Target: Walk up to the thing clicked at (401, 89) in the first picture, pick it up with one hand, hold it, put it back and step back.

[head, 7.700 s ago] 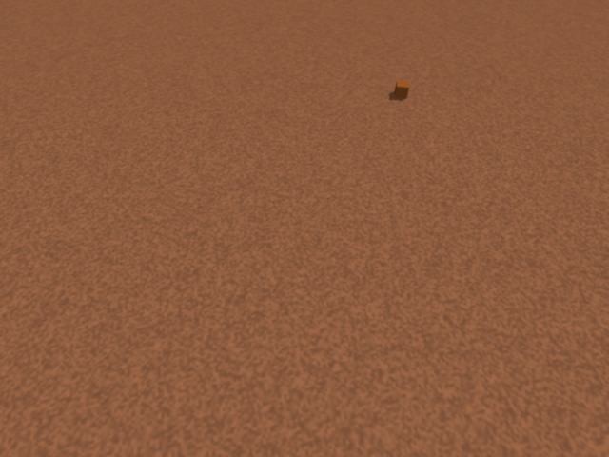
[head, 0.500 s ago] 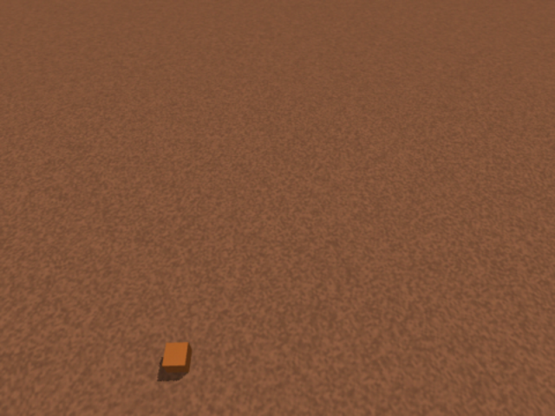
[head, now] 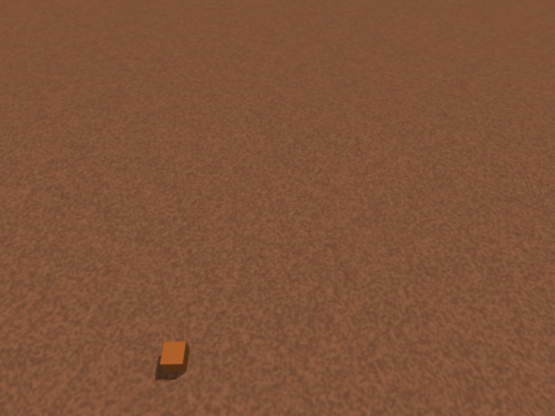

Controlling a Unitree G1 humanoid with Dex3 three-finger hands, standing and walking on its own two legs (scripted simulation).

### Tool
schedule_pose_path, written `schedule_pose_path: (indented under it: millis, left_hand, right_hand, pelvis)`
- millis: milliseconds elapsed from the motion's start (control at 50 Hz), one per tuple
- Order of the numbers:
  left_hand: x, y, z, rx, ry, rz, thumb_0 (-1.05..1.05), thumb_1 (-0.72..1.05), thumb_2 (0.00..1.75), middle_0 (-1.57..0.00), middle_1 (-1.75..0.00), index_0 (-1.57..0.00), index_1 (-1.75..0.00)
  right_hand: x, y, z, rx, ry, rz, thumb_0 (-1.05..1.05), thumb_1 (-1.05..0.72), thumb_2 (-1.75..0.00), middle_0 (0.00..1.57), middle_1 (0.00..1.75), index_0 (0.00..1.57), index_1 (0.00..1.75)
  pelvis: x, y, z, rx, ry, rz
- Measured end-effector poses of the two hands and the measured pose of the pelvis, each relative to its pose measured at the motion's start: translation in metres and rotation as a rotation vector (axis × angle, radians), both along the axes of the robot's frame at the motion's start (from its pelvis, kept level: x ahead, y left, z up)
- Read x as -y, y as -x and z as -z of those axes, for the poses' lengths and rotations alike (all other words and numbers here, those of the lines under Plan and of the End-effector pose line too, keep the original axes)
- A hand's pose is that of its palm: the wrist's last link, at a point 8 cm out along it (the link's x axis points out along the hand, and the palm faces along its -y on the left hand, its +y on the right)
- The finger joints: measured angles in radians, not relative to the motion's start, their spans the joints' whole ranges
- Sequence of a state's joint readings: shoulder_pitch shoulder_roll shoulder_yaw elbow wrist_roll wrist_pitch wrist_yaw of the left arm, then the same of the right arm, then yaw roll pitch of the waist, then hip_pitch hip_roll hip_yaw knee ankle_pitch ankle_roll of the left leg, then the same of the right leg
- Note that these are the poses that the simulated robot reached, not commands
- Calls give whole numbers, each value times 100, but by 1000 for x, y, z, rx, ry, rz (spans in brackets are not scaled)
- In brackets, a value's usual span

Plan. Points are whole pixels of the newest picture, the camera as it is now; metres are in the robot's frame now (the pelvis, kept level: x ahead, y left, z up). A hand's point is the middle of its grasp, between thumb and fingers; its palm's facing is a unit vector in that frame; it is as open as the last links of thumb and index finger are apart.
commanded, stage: stand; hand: left
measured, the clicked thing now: (175, 356) +0.46 +0.33 -0.75
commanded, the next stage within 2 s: none
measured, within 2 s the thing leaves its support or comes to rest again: neither
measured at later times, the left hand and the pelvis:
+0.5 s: hand out of the picture +0.06 +0.25 -0.16, palm faces -0.03 -0.94 -0.34, open 7.4 cm; pelvis +0.00 -0.01 +0.00, yaw +1 degrees
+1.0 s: hand out of the picture +0.08 +0.24 -0.16, palm faces -0.02 -0.94 -0.34, open 7.4 cm; pelvis +0.01 -0.01 +0.00, yaw +1 degrees
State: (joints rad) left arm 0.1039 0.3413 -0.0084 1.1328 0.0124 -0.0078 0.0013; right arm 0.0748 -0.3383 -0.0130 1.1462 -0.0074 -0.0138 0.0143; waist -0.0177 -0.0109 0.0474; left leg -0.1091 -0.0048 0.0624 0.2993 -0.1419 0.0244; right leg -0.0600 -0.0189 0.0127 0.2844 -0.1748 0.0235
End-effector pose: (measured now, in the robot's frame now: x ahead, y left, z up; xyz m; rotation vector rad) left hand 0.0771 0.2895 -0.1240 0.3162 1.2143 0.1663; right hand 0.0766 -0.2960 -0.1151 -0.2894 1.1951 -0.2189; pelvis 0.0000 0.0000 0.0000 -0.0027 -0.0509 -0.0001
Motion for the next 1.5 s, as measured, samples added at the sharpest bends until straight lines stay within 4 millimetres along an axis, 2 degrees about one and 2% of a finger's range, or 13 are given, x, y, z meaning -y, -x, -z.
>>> schedule_pose_path:
  millis: [220, 380, 820, 1180, 1500]
  left_hand:
    - [-1, 20, 0, -30, -7, -20, 0, 91, 90, -20, -30, -20, -30]
    - [-3, 27, 0, -49, -14, -30, 0, 91, 90, -20, -30, -20, -30]
    - [2, 8, -2, -23, -9, -33, 0, 91, 90, -20, -30, -20, -30]
    - [3, 0, -2, -29, -12, -43, 0, 91, 90, -20, -30, -20, -30]
    - [3, -1, -2, -30, -15, -50, 0, 91, 90, -20, -30, -20, -30]
  right_hand:
    - [5, 13, 2, -29, 4, -2, 0, -90, -89, 20, 30, 20, 30]
    - [6, 17, 5, -52, 0, -7, 0, -90, -89, 20, 30, 20, 30]
    - [7, -4, 4, -35, 4, -34, 0, -90, -89, 20, 30, 20, 30]
    - [9, -19, 3, -31, 8, -48, 0, -90, -89, 20, 30, 20, 30]
    - [9, -22, 4, -32, 6, -53, 0, -90, -89, 20, 30, 20, 30]
  pelvis:
    - [3, 5, 0, -3, 1, -7]
    - [5, 4, 0, -9, 1, -12]
    - [8, -7, 0, -18, -1, -18]
    - [10, -16, 0, -21, 0, -21]
    - [11, -19, 0, -22, -1, -25]
